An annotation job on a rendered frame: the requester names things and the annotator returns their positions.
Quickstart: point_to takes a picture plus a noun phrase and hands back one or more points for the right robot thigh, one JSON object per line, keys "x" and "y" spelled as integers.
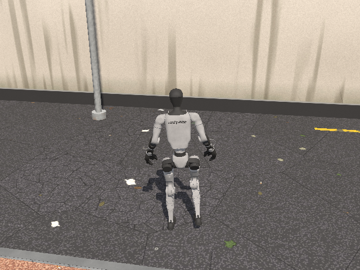
{"x": 194, "y": 164}

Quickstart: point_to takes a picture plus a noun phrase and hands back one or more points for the robot left forearm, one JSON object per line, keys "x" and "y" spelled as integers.
{"x": 150, "y": 148}

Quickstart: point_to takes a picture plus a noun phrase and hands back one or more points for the robot left upper arm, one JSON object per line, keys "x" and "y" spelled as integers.
{"x": 160, "y": 119}

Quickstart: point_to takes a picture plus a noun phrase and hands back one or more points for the left robot hand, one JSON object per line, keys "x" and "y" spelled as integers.
{"x": 150, "y": 157}

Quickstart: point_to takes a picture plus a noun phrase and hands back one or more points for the right robot hand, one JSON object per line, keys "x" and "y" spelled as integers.
{"x": 210, "y": 153}

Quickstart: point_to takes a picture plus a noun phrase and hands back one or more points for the robot right shin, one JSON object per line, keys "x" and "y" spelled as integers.
{"x": 196, "y": 199}

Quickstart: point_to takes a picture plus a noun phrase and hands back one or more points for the robot right forearm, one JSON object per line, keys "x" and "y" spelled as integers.
{"x": 208, "y": 144}

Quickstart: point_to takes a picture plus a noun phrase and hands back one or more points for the robot right upper arm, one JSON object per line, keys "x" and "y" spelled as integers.
{"x": 198, "y": 125}

